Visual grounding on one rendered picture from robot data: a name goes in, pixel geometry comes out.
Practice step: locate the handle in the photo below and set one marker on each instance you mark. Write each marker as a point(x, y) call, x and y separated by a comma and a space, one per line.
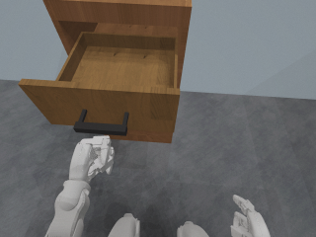
point(81, 126)

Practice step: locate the drawer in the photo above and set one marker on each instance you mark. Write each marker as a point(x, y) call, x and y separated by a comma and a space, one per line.
point(111, 74)

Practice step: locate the robot left hand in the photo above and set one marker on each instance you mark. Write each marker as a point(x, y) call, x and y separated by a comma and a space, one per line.
point(95, 150)

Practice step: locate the robot right hand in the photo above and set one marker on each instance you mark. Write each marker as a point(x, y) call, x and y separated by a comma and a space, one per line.
point(253, 225)

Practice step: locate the left robot thigh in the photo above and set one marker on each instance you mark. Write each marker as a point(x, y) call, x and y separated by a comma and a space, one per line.
point(127, 226)

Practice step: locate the left robot forearm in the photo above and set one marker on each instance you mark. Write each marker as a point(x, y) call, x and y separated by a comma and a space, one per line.
point(70, 208)

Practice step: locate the cabinet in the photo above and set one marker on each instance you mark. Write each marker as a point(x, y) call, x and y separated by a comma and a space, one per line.
point(164, 18)

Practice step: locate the robot left shin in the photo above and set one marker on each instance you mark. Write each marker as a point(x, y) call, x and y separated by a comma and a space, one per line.
point(128, 215)

